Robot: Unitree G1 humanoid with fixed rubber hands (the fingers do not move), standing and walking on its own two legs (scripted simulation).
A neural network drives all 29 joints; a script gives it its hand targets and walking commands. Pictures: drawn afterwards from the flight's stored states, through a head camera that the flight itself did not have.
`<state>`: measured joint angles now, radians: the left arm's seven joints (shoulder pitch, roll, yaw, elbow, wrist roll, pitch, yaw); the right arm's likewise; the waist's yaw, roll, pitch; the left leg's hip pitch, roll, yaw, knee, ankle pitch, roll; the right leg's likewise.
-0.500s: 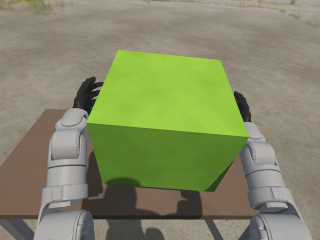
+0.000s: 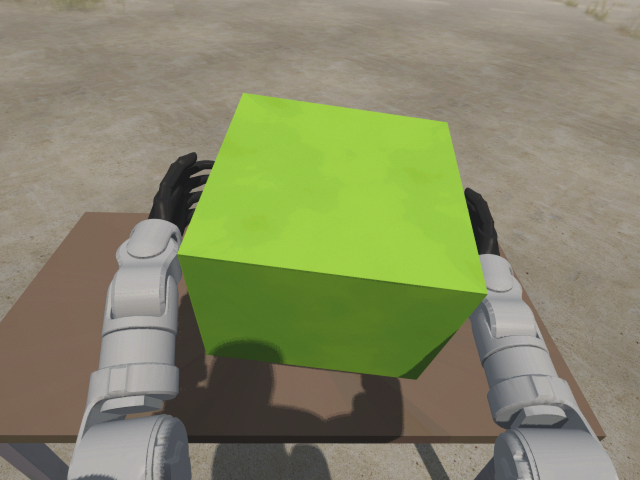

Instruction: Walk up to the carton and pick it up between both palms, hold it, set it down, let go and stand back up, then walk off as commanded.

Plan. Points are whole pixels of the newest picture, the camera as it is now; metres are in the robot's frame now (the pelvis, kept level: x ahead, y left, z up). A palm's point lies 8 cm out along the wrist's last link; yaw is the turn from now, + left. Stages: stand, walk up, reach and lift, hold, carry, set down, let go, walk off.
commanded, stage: set down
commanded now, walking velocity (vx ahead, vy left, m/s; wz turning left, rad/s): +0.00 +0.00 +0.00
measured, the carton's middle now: (329, 236) +0.41 +0.01 +0.14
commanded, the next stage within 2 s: none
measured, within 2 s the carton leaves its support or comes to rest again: neither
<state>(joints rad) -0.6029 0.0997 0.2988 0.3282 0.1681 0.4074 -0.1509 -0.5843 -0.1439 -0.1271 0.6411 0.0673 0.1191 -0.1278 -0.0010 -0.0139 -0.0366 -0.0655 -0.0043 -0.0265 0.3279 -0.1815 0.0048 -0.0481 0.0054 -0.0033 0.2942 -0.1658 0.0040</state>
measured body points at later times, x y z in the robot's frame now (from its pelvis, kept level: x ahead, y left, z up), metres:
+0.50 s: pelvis +0.01 +0.00 +0.00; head -0.03 +0.02 +0.45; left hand +0.39 +0.20 +0.17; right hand +0.39 -0.18 +0.14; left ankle +0.00 +0.12 -0.75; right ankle +0.00 -0.12 -0.75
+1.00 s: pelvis +0.02 +0.00 +0.00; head -0.01 +0.02 +0.45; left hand +0.40 +0.19 +0.13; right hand +0.39 -0.19 +0.11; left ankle +0.00 +0.12 -0.75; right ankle +0.00 -0.12 -0.75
